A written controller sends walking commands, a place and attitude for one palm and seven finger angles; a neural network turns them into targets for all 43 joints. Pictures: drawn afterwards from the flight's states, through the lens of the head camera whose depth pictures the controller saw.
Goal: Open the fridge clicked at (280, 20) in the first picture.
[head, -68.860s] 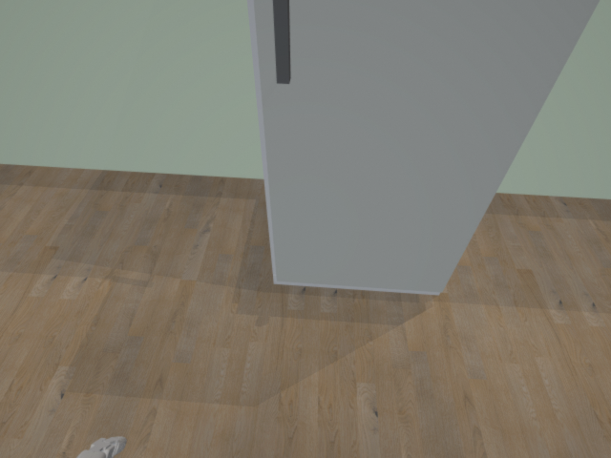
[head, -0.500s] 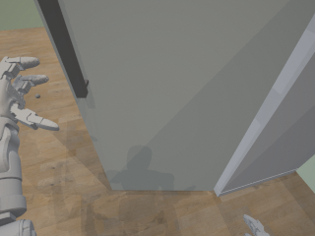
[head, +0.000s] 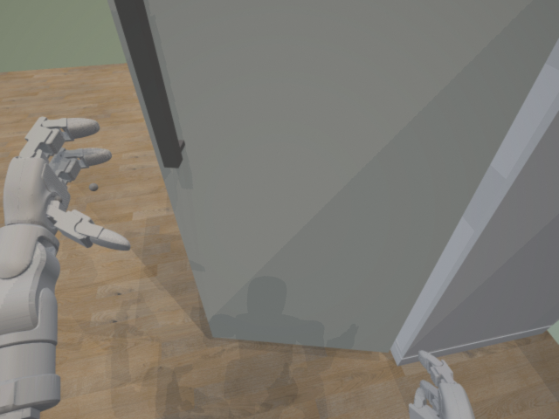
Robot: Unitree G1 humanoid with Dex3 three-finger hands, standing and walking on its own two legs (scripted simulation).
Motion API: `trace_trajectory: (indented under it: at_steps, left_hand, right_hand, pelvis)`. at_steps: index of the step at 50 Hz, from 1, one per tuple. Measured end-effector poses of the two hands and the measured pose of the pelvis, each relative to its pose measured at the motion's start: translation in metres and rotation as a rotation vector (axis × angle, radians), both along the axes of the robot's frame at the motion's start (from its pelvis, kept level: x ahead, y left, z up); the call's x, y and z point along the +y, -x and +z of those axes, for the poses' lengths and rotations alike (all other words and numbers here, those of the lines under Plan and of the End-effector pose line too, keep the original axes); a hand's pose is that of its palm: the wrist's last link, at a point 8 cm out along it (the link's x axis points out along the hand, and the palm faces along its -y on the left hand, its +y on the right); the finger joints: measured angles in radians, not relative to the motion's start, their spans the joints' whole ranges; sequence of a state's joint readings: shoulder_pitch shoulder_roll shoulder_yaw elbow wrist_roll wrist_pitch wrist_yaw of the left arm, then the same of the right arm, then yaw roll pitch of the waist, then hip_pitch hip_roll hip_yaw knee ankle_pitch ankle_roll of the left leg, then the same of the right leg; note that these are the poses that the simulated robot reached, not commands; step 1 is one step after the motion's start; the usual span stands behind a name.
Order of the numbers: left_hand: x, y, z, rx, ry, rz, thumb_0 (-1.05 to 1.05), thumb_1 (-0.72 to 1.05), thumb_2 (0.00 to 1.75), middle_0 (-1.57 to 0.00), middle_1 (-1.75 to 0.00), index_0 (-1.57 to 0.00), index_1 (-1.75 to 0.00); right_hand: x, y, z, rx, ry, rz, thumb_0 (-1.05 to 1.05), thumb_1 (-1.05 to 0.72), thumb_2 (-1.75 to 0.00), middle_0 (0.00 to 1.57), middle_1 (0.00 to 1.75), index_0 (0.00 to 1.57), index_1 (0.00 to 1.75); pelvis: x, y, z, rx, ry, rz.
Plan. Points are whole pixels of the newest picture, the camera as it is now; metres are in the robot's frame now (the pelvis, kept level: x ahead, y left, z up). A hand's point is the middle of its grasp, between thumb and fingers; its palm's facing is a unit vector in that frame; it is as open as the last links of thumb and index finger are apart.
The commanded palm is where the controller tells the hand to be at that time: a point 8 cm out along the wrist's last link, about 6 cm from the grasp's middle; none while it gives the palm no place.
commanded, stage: slip the hand off the handle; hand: left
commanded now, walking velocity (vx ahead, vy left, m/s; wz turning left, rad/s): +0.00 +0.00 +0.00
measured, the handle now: (157, 77) +0.50 +0.24 +0.27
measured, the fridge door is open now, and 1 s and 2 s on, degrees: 73 73 73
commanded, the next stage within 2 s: draw the hand back to the body in 0.56 s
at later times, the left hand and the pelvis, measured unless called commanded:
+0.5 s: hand (82, 184) +0.32 +0.29 +0.21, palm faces +0.26 -0.96 -0.12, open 14.7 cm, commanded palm +0.28 +0.33 +0.21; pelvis +0.02 -0.02 +0.00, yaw -1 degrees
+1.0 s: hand (74, 205) +0.28 +0.28 +0.21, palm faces +0.15 -0.99 +0.00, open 14.7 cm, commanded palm +0.25 +0.32 +0.20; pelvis +0.02 +0.01 +0.00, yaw +0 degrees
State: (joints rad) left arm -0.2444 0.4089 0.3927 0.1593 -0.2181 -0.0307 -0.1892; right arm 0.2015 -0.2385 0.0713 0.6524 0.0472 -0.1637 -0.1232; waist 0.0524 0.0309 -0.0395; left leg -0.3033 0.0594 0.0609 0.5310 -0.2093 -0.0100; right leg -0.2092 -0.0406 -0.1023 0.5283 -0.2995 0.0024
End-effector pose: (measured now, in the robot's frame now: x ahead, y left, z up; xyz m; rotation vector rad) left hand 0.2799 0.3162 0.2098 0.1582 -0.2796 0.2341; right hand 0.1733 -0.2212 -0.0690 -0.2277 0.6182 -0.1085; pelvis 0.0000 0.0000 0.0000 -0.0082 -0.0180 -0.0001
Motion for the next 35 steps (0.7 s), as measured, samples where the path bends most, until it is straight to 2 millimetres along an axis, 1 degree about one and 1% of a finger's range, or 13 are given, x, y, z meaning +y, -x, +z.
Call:
trace_trajectory:
  at_steps: [6,12,16,20,23,27,35]
  left_hand:
    - [0.004,-0.004,0.002,0.029,-0.005,0.016,-0.01,-0.55,0.20,-0.26,-1.15,-0.26,-1.15]
    - [0.001,-0.012,-0.002,0.046,-0.004,-0.004,-0.01,-0.55,0.20,-0.26,-1.15,-0.26,-1.15]
    - [0.002,-0.014,-0.001,0.020,0.000,-0.008,-0.01,-0.55,0.20,-0.26,-1.15,-0.26,-1.15]
    - [0.011,-0.012,-0.002,0.021,0.003,0.010,-0.01,-0.55,0.20,-0.26,-1.15,-0.26,-1.15]
    - [0.018,-0.009,-0.003,0.030,0.004,0.019,-0.01,-0.55,0.20,-0.26,-1.15,-0.26,-1.15]
    - [0.020,-0.005,-0.004,0.028,0.008,0.007,-0.01,-0.55,0.20,-0.26,-1.15,-0.26,-1.15]
    - [0.015,-0.008,-0.008,0.022,0.014,-0.022,-0.01,-0.55,0.20,-0.26,-1.15,-0.26,-1.15]
  right_hand:
    - [-0.019,0.013,-0.008,0.040,0.010,-0.031,0.01,-0.90,-0.90,0.21,0.30,0.20,0.30]
    - [-0.037,0.022,-0.015,0.074,0.022,-0.065,0.01,-0.91,-0.90,0.21,0.30,0.20,0.30]
    - [-0.046,0.023,-0.016,0.081,0.029,-0.083,0.01,-0.91,-0.90,0.21,0.30,0.20,0.30]
    - [-0.051,0.020,-0.016,0.077,0.030,-0.096,0.01,-0.91,-0.90,0.20,0.30,0.20,0.30]
    - [-0.051,0.016,-0.015,0.070,0.031,-0.098,0.01,-0.91,-0.90,0.20,0.30,0.20,0.30]
    - [-0.047,0.006,-0.013,0.056,0.033,-0.086,0.01,-0.91,-0.90,0.20,0.30,0.20,0.30]
    - [-0.026,-0.013,-0.006,0.012,0.022,-0.048,0.01,-0.91,-0.90,0.20,0.30,0.20,0.30]
  pelvis:
    - [-0.010,-0.001,0.000,0.003,-0.002,0.002]
    - [-0.016,-0.004,-0.001,0.018,-0.006,-0.004]
    - [-0.019,-0.008,-0.002,0.026,-0.010,-0.012]
    - [-0.020,-0.013,-0.003,0.033,-0.013,-0.018]
    - [-0.019,-0.016,-0.003,0.036,-0.013,-0.018]
    - [-0.015,-0.019,-0.003,0.038,-0.010,-0.013]
    - [-0.008,-0.019,-0.003,0.039,-0.007,-0.007]
